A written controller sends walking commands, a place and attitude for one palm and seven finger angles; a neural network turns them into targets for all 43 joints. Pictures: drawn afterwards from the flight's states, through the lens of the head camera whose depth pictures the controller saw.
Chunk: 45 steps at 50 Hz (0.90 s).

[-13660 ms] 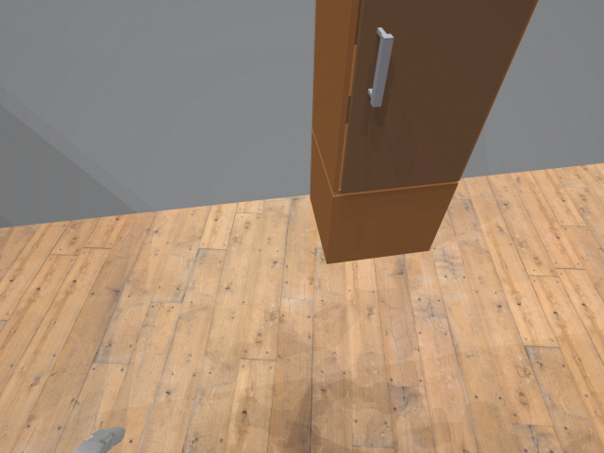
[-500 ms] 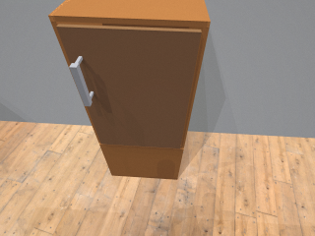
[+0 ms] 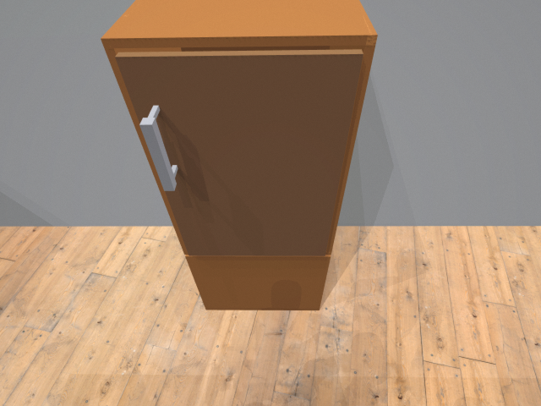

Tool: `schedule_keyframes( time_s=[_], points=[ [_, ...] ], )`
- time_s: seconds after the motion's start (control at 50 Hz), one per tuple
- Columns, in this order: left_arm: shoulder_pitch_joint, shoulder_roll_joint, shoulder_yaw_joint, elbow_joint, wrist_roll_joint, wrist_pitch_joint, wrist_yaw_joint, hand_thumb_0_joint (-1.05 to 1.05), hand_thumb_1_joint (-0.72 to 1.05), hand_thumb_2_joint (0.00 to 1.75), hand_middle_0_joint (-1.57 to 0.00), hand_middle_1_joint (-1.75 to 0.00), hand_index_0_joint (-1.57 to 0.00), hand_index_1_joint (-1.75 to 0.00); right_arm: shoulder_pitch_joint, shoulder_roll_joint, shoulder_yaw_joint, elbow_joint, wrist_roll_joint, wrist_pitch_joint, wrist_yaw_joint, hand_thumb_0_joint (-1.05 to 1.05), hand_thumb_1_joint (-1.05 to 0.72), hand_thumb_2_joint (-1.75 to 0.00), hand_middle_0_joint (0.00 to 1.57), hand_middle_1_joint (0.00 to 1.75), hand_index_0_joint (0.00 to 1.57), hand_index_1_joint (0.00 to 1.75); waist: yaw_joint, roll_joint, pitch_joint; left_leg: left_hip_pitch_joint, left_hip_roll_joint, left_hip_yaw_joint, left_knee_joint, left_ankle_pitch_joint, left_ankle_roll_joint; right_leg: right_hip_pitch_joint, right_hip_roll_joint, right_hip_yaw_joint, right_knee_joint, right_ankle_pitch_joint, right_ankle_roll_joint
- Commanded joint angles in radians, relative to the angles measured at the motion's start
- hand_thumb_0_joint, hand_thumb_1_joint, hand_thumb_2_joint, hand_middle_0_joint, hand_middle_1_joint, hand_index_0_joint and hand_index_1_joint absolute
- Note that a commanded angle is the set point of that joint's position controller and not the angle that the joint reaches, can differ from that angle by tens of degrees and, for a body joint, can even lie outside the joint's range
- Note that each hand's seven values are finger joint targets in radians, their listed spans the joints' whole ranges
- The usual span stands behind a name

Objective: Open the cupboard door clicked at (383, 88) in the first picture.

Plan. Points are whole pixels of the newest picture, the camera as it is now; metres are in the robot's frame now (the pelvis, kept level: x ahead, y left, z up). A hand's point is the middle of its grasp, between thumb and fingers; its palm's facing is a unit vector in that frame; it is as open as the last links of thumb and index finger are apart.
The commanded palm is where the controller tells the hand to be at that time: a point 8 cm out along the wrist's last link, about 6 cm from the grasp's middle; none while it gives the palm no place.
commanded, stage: look again from close up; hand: left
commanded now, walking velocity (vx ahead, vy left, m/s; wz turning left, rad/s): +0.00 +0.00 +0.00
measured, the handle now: (162, 150) +0.55 +0.24 +0.08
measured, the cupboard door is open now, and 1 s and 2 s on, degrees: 0 0 0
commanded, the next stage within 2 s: raise the hand with hooked fingers in 0.08 s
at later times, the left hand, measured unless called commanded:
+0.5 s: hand (161, 334) +0.21 +0.17 +0.02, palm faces +0.05 -1.00 +0.03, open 8.0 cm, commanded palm +0.12 +0.24 -0.04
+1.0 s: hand (138, 346) +0.20 +0.20 +0.01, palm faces +0.00 -1.00 -0.04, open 11.0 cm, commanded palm +0.15 +0.26 +0.02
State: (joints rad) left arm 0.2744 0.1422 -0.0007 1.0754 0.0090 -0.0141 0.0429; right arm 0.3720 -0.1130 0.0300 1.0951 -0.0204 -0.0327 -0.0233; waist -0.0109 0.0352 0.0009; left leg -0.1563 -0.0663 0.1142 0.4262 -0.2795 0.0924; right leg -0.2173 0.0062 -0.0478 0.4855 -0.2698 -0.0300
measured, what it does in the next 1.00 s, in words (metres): lowers itself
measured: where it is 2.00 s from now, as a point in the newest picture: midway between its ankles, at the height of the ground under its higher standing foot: outside the picture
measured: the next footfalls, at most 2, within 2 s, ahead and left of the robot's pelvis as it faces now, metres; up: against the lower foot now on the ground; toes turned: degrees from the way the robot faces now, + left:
none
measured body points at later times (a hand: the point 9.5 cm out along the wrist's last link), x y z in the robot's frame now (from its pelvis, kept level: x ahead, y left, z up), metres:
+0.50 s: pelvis +0.00 +0.00 -0.03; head +0.01 +0.01 +0.42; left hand +0.21 +0.22 +0.02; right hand +0.19 -0.26 -0.08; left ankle -0.03 +0.06 -0.74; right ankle +0.00 -0.10 -0.74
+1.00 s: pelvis -0.03 -0.05 -0.05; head +0.02 -0.05 +0.40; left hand +0.20 +0.25 +0.01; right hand +0.14 -0.25 -0.14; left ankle -0.03 +0.05 -0.74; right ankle +0.00 -0.10 -0.74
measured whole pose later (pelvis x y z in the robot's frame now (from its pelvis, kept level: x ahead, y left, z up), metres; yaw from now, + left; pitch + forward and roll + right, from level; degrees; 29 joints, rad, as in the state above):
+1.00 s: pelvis -0.03 -0.05 -0.05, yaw +5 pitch +10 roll -1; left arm 0.22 0.38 0.30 0.12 -0.38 -0.17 -0.44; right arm 0.27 -0.21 0.09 0.56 0.05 -0.19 -0.05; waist -0.03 0.03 -0.09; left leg -0.67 -0.01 0.01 0.95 -0.45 0.03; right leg -0.67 0.07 -0.12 0.90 -0.41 -0.09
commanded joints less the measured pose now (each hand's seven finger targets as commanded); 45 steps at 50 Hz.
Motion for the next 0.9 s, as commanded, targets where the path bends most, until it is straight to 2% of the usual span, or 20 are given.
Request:
schedule_keyframes(
  time_s=[0.0, 0.14, 0.16, 0.18, 0.2, 0.22, 0.24, 0.26, 0.32, 0.4, 0.42, 0.46, 0.52, 0.6, 0.62, 0.68, 0.72, 0.78, 0.82, 0.88],
  points=[
    [0.071, 0.051, 0.001, -0.011, -0.003, -0.010, -0.004, 0.00, 0.90, 0.90, -0.20, -0.30, -0.20, -0.30, 0.066, -0.115, -0.018, -0.016, 0.001, -0.017, -0.018, 0.00, -0.90, -0.90, 0.20, 0.30, 0.20, 0.30, 0.013, -0.032, 0.075, -0.066, 0.196, -0.216, -0.144, 0.165, -0.017, 0.014, -0.080, 0.097, -0.034, 0.096, -0.030],
    [0.071, 0.049, 0.001, 0.011, -0.004, -0.004, 0.002, 0.00, 0.90, 0.90, -0.20, -0.30, -0.20, -0.30, 0.061, -0.119, -0.020, 0.007, 0.004, -0.017, -0.029, 0.00, -0.90, -0.90, 0.20, 0.30, 0.20, 0.30, 0.007, -0.016, 0.043, 0.037, 0.197, -0.190, -0.099, 0.427, -0.025, 0.005, -0.079, 0.089, -0.009, 0.132, -0.018],
    [0.148, 0.090, -0.003, 0.049, 0.009, -0.020, 0.040, 0.00, 0.90, 0.90, -0.20, -0.30, -0.20, -0.30, -0.026, -0.184, -0.031, -0.065, 0.023, -0.009, -0.017, 0.00, -0.90, -0.90, 0.20, 0.30, 0.20, 0.30, 0.036, -0.214, 0.046, -0.036, 0.252, -0.188, 0.071, 0.721, -0.045, -0.006, -0.102, 0.074, -0.028, 0.307, 0.014],
    [-0.586, 0.354, 0.144, -1.505, -0.160, -0.210, 0.033, 0.00, 0.88, 0.89, -0.20, -0.32, -0.20, -0.32, -0.020, -0.355, -0.074, -0.421, 0.054, -0.157, -0.036, 0.00, -0.90, -0.90, 0.20, 0.30, 0.20, 0.30, -0.094, -0.037, -0.461, 0.224, 0.136, -0.240, 0.017, 0.685, -0.117, -0.049, -0.008, 0.039, 0.070, 0.279, 0.012],
    [-0.204, 0.258, 0.090, -1.292, -0.084, -0.145, 0.051, 0.00, 0.85, 0.88, -0.20, -0.33, -0.20, -0.33, -0.119, -0.265, -0.031, -0.359, 0.038, -0.259, -0.058, 0.00, -0.90, -0.90, 0.20, 0.30, 0.20, 0.30, -0.011, 0.160, -0.419, 0.281, 0.192, -0.226, -0.063, 0.808, -0.159, -0.110, -0.011, 0.038, 0.181, 0.022, -0.009],
    [-0.150, 0.197, 0.057, -1.170, -0.099, -0.096, 0.098, 0.00, 0.83, 0.87, -0.21, -0.34, -0.21, -0.34, -0.107, -0.249, -0.049, -0.283, 0.038, -0.282, -0.059, 0.00, -0.90, -0.90, 0.20, 0.30, 0.20, 0.30, -0.001, 0.256, -0.314, 0.194, 0.169, -0.198, -0.076, 0.723, -0.198, -0.156, -0.022, 0.025, 0.220, -0.098, -0.002],
    [0.142, -0.032, -0.086, -0.967, -0.115, 0.007, 0.097, 0.00, 0.81, 0.86, -0.21, -0.36, -0.21, -0.36, -0.067, -0.183, -0.047, -0.275, 0.058, -0.282, -0.043, 0.00, -0.90, -0.90, 0.20, 0.30, 0.20, 0.30, -0.011, 0.163, -0.155, 0.108, 0.168, -0.224, -0.092, 0.590, -0.193, -0.217, -0.026, 0.017, 0.216, -0.117, 0.009],
    [0.048, -0.042, -0.106, -1.141, -0.161, -0.005, 0.080, 0.00, 0.78, 0.85, -0.21, -0.37, -0.21, -0.37, -0.087, -0.231, -0.053, -0.357, 0.067, -0.292, -0.035, 0.00, -0.90, -0.90, 0.20, 0.30, 0.20, 0.30, -0.018, 0.121, -0.060, 0.045, 0.169, -0.243, -0.078, 0.531, -0.178, -0.231, -0.039, 0.009, 0.207, -0.096, 0.018],
    [0.101, 0.082, 0.020, -1.170, -0.157, -0.118, 0.026, 0.00, 0.71, 0.82, -0.21, -0.42, -0.21, -0.42, -0.112, -0.281, -0.082, -0.444, 0.039, -0.323, -0.021, 0.00, -0.90, -0.90, 0.20, 0.30, 0.20, 0.30, -0.030, -0.082, -0.104, -0.034, 0.125, -0.232, 0.099, 0.448, -0.140, -0.222, -0.015, -0.016, 0.100, -0.007, 0.000],
    [0.456, 0.002, 0.088, -0.948, -0.222, -0.330, -0.175, 0.00, 0.62, 0.78, -0.22, -0.48, -0.22, -0.48, -0.188, -0.282, -0.116, -0.543, 0.026, -0.270, 0.023, 0.00, -0.90, -0.90, 0.20, 0.30, 0.20, 0.30, 0.046, -0.373, -0.073, -0.321, 0.086, -0.186, 0.288, 0.401, -0.152, -0.306, 0.007, -0.059, 0.228, 0.182, -0.002],
    [0.497, 0.045, 0.147, -0.909, -0.238, -0.394, -0.244, 0.00, 0.60, 0.77, -0.22, -0.50, -0.22, -0.50, -0.196, -0.285, -0.128, -0.566, 0.034, -0.254, 0.036, 0.00, -0.90, -0.90, 0.20, 0.30, 0.20, 0.30, 0.070, -0.315, -0.069, -0.363, 0.065, -0.160, 0.315, 0.363, -0.160, -0.304, 0.002, -0.045, 0.271, 0.206, -0.017],
    [0.454, 0.139, 0.215, -0.992, -0.260, -0.508, -0.353, 0.00, 0.55, 0.75, -0.22, -0.53, -0.22, -0.53, -0.258, -0.304, -0.139, -0.660, 0.026, -0.236, 0.055, 0.00, -0.90, -0.90, 0.20, 0.30, 0.20, 0.30, 0.077, -0.105, -0.121, -0.396, 0.034, -0.119, 0.375, 0.245, -0.155, -0.323, -0.010, -0.020, 0.340, 0.179, -0.038],
    [0.343, 0.243, 0.293, -1.146, -0.256, -0.479, -0.370, 0.00, 0.48, 0.72, -0.23, -0.57, -0.23, -0.57, -0.279, -0.290, -0.126, -0.756, 0.032, -0.190, 0.049, 0.00, -0.90, -0.90, 0.20, 0.30, 0.20, 0.30, 0.103, 0.017, -0.211, -0.481, 0.018, -0.096, 0.407, 0.142, -0.121, -0.317, 0.001, 0.017, 0.397, 0.110, -0.042],
    [0.062, 0.242, 0.310, -1.407, -0.313, -0.497, -0.318, 0.00, 0.39, 0.68, -0.24, -0.63, -0.24, -0.63, -0.203, -0.254, -0.107, -0.796, 0.034, -0.182, 0.021, 0.00, -0.90, -0.90, 0.20, 0.30, 0.20, 0.30, 0.030, 0.146, -0.350, -0.420, 0.046, -0.150, 0.465, 0.122, -0.108, -0.409, 0.024, 0.034, 0.411, 0.065, -0.025],
    [-0.040, 0.261, 0.313, -1.497, -0.334, -0.524, -0.310, 0.00, 0.36, 0.67, -0.24, -0.64, -0.24, -0.64, -0.180, -0.260, -0.101, -0.786, 0.026, -0.183, 0.012, 0.00, -0.90, -0.90, 0.20, 0.30, 0.20, 0.30, -0.002, 0.115, -0.360, -0.421, 0.054, -0.167, 0.491, 0.112, -0.101, -0.428, 0.033, 0.046, 0.417, 0.060, -0.020],
    [-0.052, 0.220, 0.217, -1.515, -0.326, -0.583, -0.335, 0.00, 0.29, 0.64, -0.24, -0.69, -0.24, -0.69, -0.164, -0.263, -0.077, -0.739, 0.034, -0.209, -0.009, 0.00, -0.90, -0.90, 0.20, 0.30, 0.20, 0.30, -0.046, 0.128, -0.338, -0.405, 0.067, -0.177, 0.518, 0.079, -0.073, -0.440, 0.027, 0.081, 0.367, 0.027, -0.017],
    [-0.129, 0.215, 0.159, -1.443, -0.329, -0.563, -0.396, 0.00, 0.25, 0.62, -0.25, -0.72, -0.25, -0.72, -0.183, -0.284, -0.055, -0.711, 0.040, -0.228, -0.021, 0.00, -0.90, -0.90, 0.20, 0.30, 0.20, 0.30, -0.084, 0.112, -0.286, -0.441, 0.075, -0.188, 0.538, 0.036, -0.055, -0.460, 0.026, 0.087, 0.352, -0.008, -0.012],
    [-0.155, 0.330, 0.228, -1.234, -0.312, -0.457, -0.472, 0.00, 0.18, 0.59, -0.25, -0.76, -0.25, -0.76, -0.169, -0.293, -0.048, -0.678, 0.059, -0.238, -0.046, 0.00, -0.90, -0.90, 0.20, 0.30, 0.20, 0.30, -0.094, -0.021, -0.214, -0.564, 0.072, -0.179, 0.528, -0.066, -0.042, -0.400, 0.007, 0.138, 0.252, -0.149, 0.010],
    [-0.093, 0.396, 0.320, -1.082, -0.331, -0.343, -0.508, 0.00, 0.13, 0.57, -0.25, -0.80, -0.25, -0.80, -0.195, -0.297, -0.043, -0.689, 0.072, -0.231, -0.056, 0.00, -0.90, -0.90, 0.20, 0.30, 0.20, 0.30, -0.035, -0.048, -0.209, -0.602, 0.065, -0.170, 0.504, -0.067, -0.044, -0.328, -0.014, 0.186, 0.199, -0.195, 0.021],
    [-0.042, 0.435, 0.429, -1.104, -0.400, -0.214, -0.512, 0.00, 0.06, 0.54, -0.26, -0.84, -0.26, -0.84, -0.239, -0.274, -0.031, -0.739, 0.078, -0.219, -0.059, 0.00, -0.90, -0.90, 0.20, 0.30, 0.20, 0.30, 0.046, -0.051, -0.341, -0.574, 0.050, -0.163, 0.461, -0.019, -0.057, -0.145, -0.069, 0.219, 0.167, -0.120, 0.044]
  ],
)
